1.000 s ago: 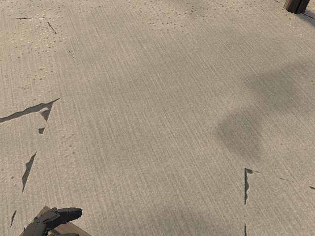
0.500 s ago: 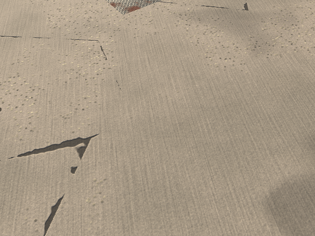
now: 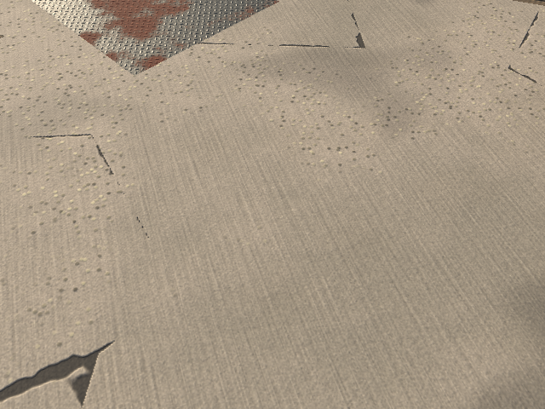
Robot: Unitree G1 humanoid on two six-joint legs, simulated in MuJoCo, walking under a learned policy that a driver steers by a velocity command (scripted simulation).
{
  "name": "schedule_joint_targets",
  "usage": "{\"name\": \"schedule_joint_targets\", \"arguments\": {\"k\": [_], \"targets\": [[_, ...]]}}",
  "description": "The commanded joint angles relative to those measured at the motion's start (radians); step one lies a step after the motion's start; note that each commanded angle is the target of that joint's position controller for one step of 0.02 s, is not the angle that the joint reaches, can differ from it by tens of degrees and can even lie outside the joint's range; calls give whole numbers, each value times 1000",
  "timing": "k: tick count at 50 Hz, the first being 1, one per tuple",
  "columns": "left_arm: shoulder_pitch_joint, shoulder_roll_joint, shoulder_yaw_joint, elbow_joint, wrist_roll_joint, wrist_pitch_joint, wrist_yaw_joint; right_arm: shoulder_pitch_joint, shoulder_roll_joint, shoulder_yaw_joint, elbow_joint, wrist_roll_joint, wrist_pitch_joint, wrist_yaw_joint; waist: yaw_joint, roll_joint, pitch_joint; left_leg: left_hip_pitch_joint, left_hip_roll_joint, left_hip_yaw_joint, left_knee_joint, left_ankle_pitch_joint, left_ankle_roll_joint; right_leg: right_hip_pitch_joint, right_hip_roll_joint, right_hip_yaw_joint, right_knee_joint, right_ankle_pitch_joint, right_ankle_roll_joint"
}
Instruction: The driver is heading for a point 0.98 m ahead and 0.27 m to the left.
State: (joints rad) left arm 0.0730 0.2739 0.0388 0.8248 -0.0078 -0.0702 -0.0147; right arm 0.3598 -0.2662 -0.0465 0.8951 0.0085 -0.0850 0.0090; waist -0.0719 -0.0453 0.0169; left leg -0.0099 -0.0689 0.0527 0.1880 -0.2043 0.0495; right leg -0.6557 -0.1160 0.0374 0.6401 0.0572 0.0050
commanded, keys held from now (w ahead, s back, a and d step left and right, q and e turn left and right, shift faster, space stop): w+q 0.90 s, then w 0.10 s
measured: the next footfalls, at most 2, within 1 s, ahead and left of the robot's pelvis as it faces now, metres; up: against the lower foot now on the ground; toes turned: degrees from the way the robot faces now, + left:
right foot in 0.16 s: +0.27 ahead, -0.15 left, +0.00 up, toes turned +2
left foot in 0.68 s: +0.50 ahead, +0.15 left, +0.00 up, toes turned +23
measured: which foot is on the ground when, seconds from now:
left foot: down 0.00-0.16, up 0.18-0.66, down 0.68-1.00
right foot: up 0.00-0.14, down 0.16-0.70, up 0.72-1.00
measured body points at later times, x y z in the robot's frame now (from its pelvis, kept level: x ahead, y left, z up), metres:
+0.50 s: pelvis +0.27 -0.04 +0.00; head +0.29 -0.04 +0.45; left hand +0.24 +0.24 -0.14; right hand +0.49 -0.27 -0.11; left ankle +0.39 +0.15 -0.68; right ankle +0.23 -0.15 -0.75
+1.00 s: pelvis +0.52 +0.09 +0.00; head +0.54 +0.12 +0.45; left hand +0.57 +0.42 -0.10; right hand +0.71 -0.13 -0.10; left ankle +0.46 +0.14 -0.75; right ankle +0.76 -0.01 -0.68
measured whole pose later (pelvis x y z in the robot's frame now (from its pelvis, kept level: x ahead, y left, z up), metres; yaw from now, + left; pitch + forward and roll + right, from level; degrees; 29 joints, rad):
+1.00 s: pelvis +0.52 +0.09 +0.00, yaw +30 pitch +1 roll +0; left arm 0.04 0.30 0.06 0.79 0.01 -0.09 -0.01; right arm 0.34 -0.27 -0.07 0.74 0.01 -0.06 0.00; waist -0.05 -0.04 0.04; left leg -0.14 -0.11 -0.09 0.32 -0.19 0.09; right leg -0.65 -0.10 0.09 0.73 -0.03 0.05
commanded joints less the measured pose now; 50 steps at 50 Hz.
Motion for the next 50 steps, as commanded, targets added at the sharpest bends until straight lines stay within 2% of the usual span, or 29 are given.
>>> {"name": "schedule_joint_targets", "arguments": {"k": [1, 5, 6, 7, 8, 9, 10, 11, 13, 14, 15, 18, 19, 20, 24, 29, 32, 33, 34, 35, 36, 37, 38, 39, 40, 41, 43, 46, 50], "targets": [[-142, 56, 7, -97, -5, -22, -13, 52, -166, -39, -15, 10, 2, -9, -10, 94, 64, -22, 284, -142, -47, 234, 149, 18, 34, -17, -90, 29, -8], [-109, 104, 23, -101, -5, -42, -27, 37, -192, -52, -8, 16, 23, -22, 45, 125, 36, 60, 326, -204, 62, 340, 122, 117, 64, -6, -164, -90, -41], [-31, 126, 36, -81, -4, -46, -24, 15, -197, -53, -13, 16, 27, -23, 94, 132, -7, 45, 304, -193, 145, 459, 106, 240, 89, -30, -188, -108, -58], [121, 172, 60, -35, -1, -47, -15, 9, -173, -44, -20, 8, 29, -23, 161, 119, -111, -21, 246, -159, 314, 508, 77, 470, 87, -36, -182, -93, -87], [302, 244, 81, -6, 15, -45, -4, 10, -115, -20, -51, -12, 29, -24, 223, 18, -276, -218, 169, -109, 618, 262, 37, 776, -91, 145, -139, -97, -147], [346, 307, 95, 17, 16, -33, -5, 157, 12, 13, -62, 4, 9, -18, 151, -261, -400, -606, 11, -82, 947, -345, -26, 1088, -314, 586, -242, -290, -297], [328, 196, 68, 5, 6, -31, -5, 112, -105, -13, -44, 30, -2, -18, 187, -170, -357, -704, 63, -195, 1075, -385, -22, 1032, -293, 642, -321, -448, -277], [254, 142, 52, -5, 2, -34, 0, 20, -162, -32, -72, 45, -6, -19, 182, -117, -206, -758, 108, -182, 1094, -296, -12, 904, -262, 479, -343, -440, -226], [136, 80, 35, -9, 10, -39, -2, -54, -144, -41, -82, 24, 4, -30, 131, -28, -64, -687, 178, -163, 1015, -150, -11, 657, -179, 266, -410, -272, -173], [110, 80, 34, -5, 21, -44, -2, -21, -119, -43, -84, 25, 16, -27, 92, -80, -54, -626, 203, -172, 994, -104, -15, 589, -172, 203, -439, -221, -174], [96, 72, 35, -1, 22, -49, -2, -7, -96, -41, -83, 25, 28, -24, 79, -69, -43, -597, 213, -168, 978, -91, -19, 554, -162, 153, -460, -166, -179], [87, 110, 49, 20, 22, -58, 5, -49, -65, -40, -121, 23, 58, -23, 60, -36, 8, -638, 231, -162, 917, -23, -35, 495, -174, 48, -521, -99, -204], [100, 99, 48, 27, 20, -59, 8, -65, -73, -42, -125, 16, 60, -21, 69, -12, 22, -662, 228, -165, 885, 16, -37, 510, -149, -14, -514, -22, -192], [105, 123, 54, 36, 22, -56, 12, -84, -60, -39, -140, 17, 59, -16, 66, -33, 24, -677, 226, -159, 819, 75, -42, 521, -153, -38, -523, -29, -193], [134, 143, 59, 43, 15, -42, 25, -210, -50, -31, -179, 13, 48, 11, 113, 20, 48, -652, 201, -85, 600, 235, -32, 566, -119, -165, -527, 24, -166], [207, 188, 75, 69, -6, -6, 29, -340, -50, -24, -258, 15, 50, 41, 146, 17, 85, -686, 176, -21, 467, 169, 4, 732, -180, -216, -465, 117, -149], [182, 226, 87, 60, -19, 15, 34, -276, -97, -49, -271, 13, 59, 47, 78, -35, 11, -531, 90, 55, 455, 24, 59, 783, -183, -259, -276, 544, -117], [169, 235, 90, 55, -23, 24, 36, -172, -131, -70, -250, 16, 62, 45, 15, -38, -46, -400, 46, 78, 436, 2, 87, 766, -168, -274, -123, 645, -103], [153, 221, 83, 48, -24, 28, 38, -3, -186, -103, -204, 19, 65, 33, -76, -10, -131, -150, 6, 69, 366, 65, 126, 659, -127, -296, 102, 581, -68], [182, 146, 57, 26, 15, 18, 36, 113, -281, -133, -177, 22, 76, 8, -90, 168, -209, 137, 177, -208, 352, 89, 189, 374, -64, -296, 429, 67, -20], [232, 43, 23, -36, 19, -18, 24, 39, -348, -131, -216, 18, 59, 13, 27, 338, -317, 380, 392, -835, 165, -144, 397, -22, 166, -116, 736, -658, 28], [117, 145, 42, -47, -21, -57, 8, 53, -251, -102, -228, 11, 42, 25, -47, 177, -329, 383, 406, -858, 76, -188, 361, -132, 119, 59, 787, -627, 2], [62, 158, 45, -71, -46, -75, 0, 22, -204, -88, -222, 6, 27, 26, -35, 147, -199, 284, 376, -704, 80, -124, 315, -183, 75, 47, 738, -537, -26], [56, 142, 42, -52, -19, -82, 9, -22, -177, -79, -224, 9, 16, 29, 5, 44, -109, 119, 313, -544, 111, 133, 259, -102, 28, 49, 640, -470, -36], [70, 140, 50, -43, 4, -74, 16, -91, -140, -67, -232, 6, 18, 25, 53, 32, -88, 29, 271, -461, 88, 149, 226, -48, 1, 43, 548, -406, -35], [96, 150, 55, -43, 2, -61, 14, -124, -143, -64, -253, -7, 16, 20, 85, 92, -86, -57, 269, -464, 62, 194, 243, 19, -12, 57, 520, -375, -23], [107, 141, 56, -44, 13, -36, 13, -125, -144, -63, -258, 1, 10, 11, 95, 77, -70, -131, 248, -414, 35, 273, 253, 56, -10, 44, 449, -350, 15], [7, 100, 44, -77, 25, -25, 17, -78, -177, -72, -243, 4, 11, -14, 69, 66, -26, -175, 211, -338, 16, 278, 231, 20, 16, 21, 245, -193, 57], [-101, 65, 24, -103, 13, -34, 1, -22, -161, -64, -211, 4, 14, -23, 10, 120, -7, -201, 170, -267, 12, 178, 168, 110, 56, -1, -23, 61, 54]]}}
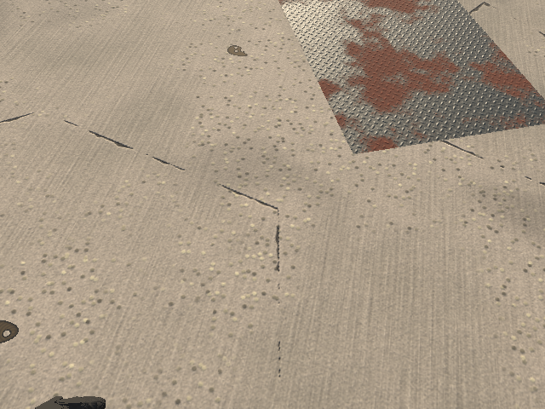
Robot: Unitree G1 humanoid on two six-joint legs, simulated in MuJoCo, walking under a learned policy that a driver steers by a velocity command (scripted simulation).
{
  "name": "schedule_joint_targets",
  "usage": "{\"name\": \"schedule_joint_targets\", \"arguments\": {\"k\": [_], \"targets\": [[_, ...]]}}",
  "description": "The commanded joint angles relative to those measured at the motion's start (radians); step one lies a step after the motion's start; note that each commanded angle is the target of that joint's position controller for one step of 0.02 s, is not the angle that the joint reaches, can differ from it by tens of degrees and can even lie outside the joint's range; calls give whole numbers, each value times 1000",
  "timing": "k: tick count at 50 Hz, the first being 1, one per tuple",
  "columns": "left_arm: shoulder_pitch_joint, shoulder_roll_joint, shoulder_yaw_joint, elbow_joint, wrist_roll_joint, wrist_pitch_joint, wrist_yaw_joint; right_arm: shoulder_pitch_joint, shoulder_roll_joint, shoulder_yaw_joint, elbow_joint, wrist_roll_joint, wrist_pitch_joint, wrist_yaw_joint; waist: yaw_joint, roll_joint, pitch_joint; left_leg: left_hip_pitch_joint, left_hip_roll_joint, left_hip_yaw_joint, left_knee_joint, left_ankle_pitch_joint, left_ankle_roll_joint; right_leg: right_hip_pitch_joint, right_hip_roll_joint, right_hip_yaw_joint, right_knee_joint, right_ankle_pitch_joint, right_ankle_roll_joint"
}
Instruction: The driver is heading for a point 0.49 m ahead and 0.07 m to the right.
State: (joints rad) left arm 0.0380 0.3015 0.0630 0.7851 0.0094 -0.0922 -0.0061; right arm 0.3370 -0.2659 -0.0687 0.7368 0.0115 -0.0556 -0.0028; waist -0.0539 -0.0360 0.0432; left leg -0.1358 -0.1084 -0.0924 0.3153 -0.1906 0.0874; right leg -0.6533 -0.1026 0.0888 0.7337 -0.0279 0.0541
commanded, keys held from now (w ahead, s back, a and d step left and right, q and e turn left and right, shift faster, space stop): w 0.42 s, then no key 0.58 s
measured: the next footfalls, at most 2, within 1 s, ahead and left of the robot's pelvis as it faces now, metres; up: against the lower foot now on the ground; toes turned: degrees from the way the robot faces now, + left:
right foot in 0.20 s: +0.30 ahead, -0.15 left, +0.00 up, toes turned +3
left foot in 0.68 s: +0.54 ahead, +0.08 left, +0.00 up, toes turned +3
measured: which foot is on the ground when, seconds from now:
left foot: down 0.00-0.20, up 0.22-0.66, down 0.68-1.00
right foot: up 0.00-0.18, down 0.20-0.70, up 0.72-0.94, down 0.96-1.00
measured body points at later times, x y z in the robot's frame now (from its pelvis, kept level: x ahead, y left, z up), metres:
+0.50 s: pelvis +0.28 -0.07 +0.00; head +0.31 -0.07 +0.45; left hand +0.29 +0.21 -0.13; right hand +0.46 -0.32 -0.10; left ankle +0.39 +0.11 -0.69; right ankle +0.26 -0.15 -0.75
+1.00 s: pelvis +0.43 -0.03 -0.02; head +0.44 -0.03 +0.43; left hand +0.50 +0.25 -0.15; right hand +0.58 -0.26 -0.14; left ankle +0.50 +0.08 -0.75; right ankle +0.45 -0.17 -0.75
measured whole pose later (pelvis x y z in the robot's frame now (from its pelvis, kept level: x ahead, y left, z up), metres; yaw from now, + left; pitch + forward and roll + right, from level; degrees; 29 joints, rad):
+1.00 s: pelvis +0.43 -0.03 -0.02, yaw +2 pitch +0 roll +1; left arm 0.22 0.26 0.03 0.91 0.02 0.03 0.03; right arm 0.14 -0.22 -0.03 0.83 -0.02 -0.01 0.00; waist 0.01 -0.01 0.02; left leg -0.35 -0.03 0.03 0.50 -0.14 0.02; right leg -0.28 -0.06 0.03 0.58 -0.30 0.04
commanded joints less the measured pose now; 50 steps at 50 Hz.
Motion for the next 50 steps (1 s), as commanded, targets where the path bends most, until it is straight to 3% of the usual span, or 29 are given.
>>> {"name": "schedule_joint_targets", "arguments": {"k": [1, 7, 9, 10, 11, 12, 13, 14, 15, 17, 18, 22, 25, 28, 32, 34, 35, 36, 37, 38, 39, 40, 41, 42, 45, 47, 48, 49, 50], "targets": [[-91, 40, -1, -72, -8, -16, -11, 19, -165, -42, -41, 2, -17, -10, -20, 116, -23, -72, 220, -130, -117, 140, 127, 122, 49, -54, -144, 175, -1], [-124, 88, 8, -105, -14, -38, -34, 74, -170, -44, 10, 3, -1, -15, -22, 143, 6, 139, 317, -216, -10, 253, 112, 77, 65, -50, -250, 18, -73], [-6, 117, 25, -76, -12, -44, -31, 44, -173, -44, 7, 3, 9, -18, 48, 159, -50, 157, 289, -191, 108, 506, 84, 238, 105, -95, -293, -26, -116], [127, 154, 42, -42, -4, -46, -26, 31, -150, -32, -2, -3, 10, -16, 110, 139, -158, 103, 234, -145, 274, 579, 56, 451, 76, -75, -274, 19, -157], [297, 213, 54, -23, 6, -44, -23, 52, -109, -13, -23, -22, 8, -17, 161, 20, -315, -92, 154, -94, 568, 328, 16, 755, -99, 132, -233, 34, -237], [373, 248, 68, 23, -1, -33, -32, 187, -37, 6, -21, 7, -7, -13, 107, -294, -400, -459, 2, -39, 876, -339, -55, 1031, -279, 586, -363, -222, -377], [360, 151, 42, 19, -33, -31, -36, 129, -129, -7, -10, 20, -16, -12, 143, -172, -314, -587, 52, -113, 979, -379, -49, 998, -268, 646, -434, -433, -346], [290, 109, 29, 6, -31, -25, -31, 17, -166, -18, -34, 26, -21, -9, 148, -88, -174, -636, 99, -83, 982, -287, -44, 870, -237, 496, -452, -418, -303], [227, 93, 19, -7, -16, -17, -29, -52, -157, -15, -46, 11, -24, -10, 125, 2, -93, -603, 147, -36, 933, -207, -42, 732, -187, 376, -477, -306, -271], [200, 68, 8, -8, 2, -21, -29, -68, -136, -19, -51, -9, -27, -5, 86, -17, -47, -511, 201, -18, 837, -131, -49, 581, -129, 251, -501, -21, -260], [193, 75, 8, -1, 1, -20, -27, -31, -112, -17, -49, -2, -23, -3, 56, -60, -75, -492, 208, -8, 806, -115, -59, 578, -123, 228, -520, -27, -275], [210, 108, 14, 20, -14, -22, -15, -111, -81, -4, -73, -12, -11, -8, 65, -24, -21, -537, 230, 31, 632, -37, -99, 524, -112, 118, -578, 167, -300], [225, 126, 16, 37, -13, -5, -2, -177, -46, 9, -84, -16, -22, -3, 79, -26, -42, -432, 192, 76, 412, 148, -105, 498, -50, -23, -538, 454, -245], [285, 128, 12, 68, -19, 10, 5, -251, -42, 11, -95, -10, -27, 10, 113, -37, -65, -352, 145, 90, 278, 301, -99, 535, -42, -50, -507, 443, -223], [271, 139, 13, 86, -23, 35, 12, -255, -88, -4, -100, -19, -34, 26, 81, -55, -77, -294, 125, 65, 173, 238, -53, 621, -84, -1, -389, 411, -198], [264, 123, 7, 83, -19, 38, 14, -125, -144, -24, -55, -35, -40, 18, 18, -6, -151, -69, 137, 65, 81, 484, -5, 586, -14, -30, -204, 402, -141], [325, 74, -12, 68, 9, 27, 10, -60, -214, -35, -54, -55, -38, 10, 34, 120, -280, 217, 309, -89, 199, 913, 83, 407, 50, -56, 0, 128, -92], [450, -6, -44, 101, 4, 24, 3, -39, -158, -16, -46, -56, -20, 7, 47, 280, -420, 408, 510, -303, 210, 1055, 261, 223, 127, -54, 260, -517, -31], [416, 73, -25, 115, -17, 36, -3, -20, -88, 1, -33, -32, -4, 12, 18, 216, -438, 360, 490, -342, 173, 873, 261, 190, 108, 8, 340, -700, -18], [340, 110, -12, 92, -28, 51, 0, -81, -86, 7, -33, -17, 3, 16, 23, 163, -324, 255, 445, -292, 129, 687, 216, 140, 78, 8, 370, -675, -9], [289, 98, -11, 86, -27, 70, 10, -153, -77, 12, -38, -16, 7, 17, 41, 116, -238, 134, 409, -251, 82, 522, 179, 130, 55, -9, 336, -634, -1], [263, 93, -8, 81, -12, 91, 20, -208, -77, 15, -42, -26, 10, 16, 60, 97, -162, -16, 381, -208, 25, 403, 152, 179, 38, -13, 280, -591, 7], [296, 67, -12, 81, -15, 109, 29, -268, -106, 6, -40, -33, 15, 13, 108, 179, -147, -109, 370, -192, -9, 262, 146, 249, 19, -18, 178, -541, 17], [308, 58, -16, 95, -12, 119, 36, -298, -109, 2, -41, -39, 22, 12, 111, 199, -131, -192, 328, -143, -34, 218, 132, 329, 37, -51, 105, -498, 23], [338, 35, -17, 131, 0, 120, 36, -301, -91, 6, -17, -33, 30, 3, 124, 165, -175, -243, 286, -69, -32, 68, 101, 491, 60, -89, -86, -236, -2], [313, 35, -16, 130, 21, 122, 31, -279, -71, 13, 10, -23, 31, 0, 120, 145, -149, -299, 245, -43, -40, -220, 37, 567, 68, -99, -190, -137, -34], [279, 53, -16, 109, 31, 123, 32, -253, -55, 19, 30, -28, 33, 0, 106, 120, -98, -324, 218, -35, -37, -339, -12, 547, 31, -54, -253, -151, -59], [249, 103, -8, 90, 22, 122, 40, -234, -63, 17, 38, -34, 34, 1, 75, 58, -41, -306, 176, -10, -8, -359, -50, 464, -15, -13, -306, -271, -86], [216, 123, 0, 105, 10, 118, 41, -225, -57, 15, 40, -30, 37, -5, 48, -50, 0, -205, 132, 46, 34, -254, -74, 305, -1, -8, -344, -479, -104]]}}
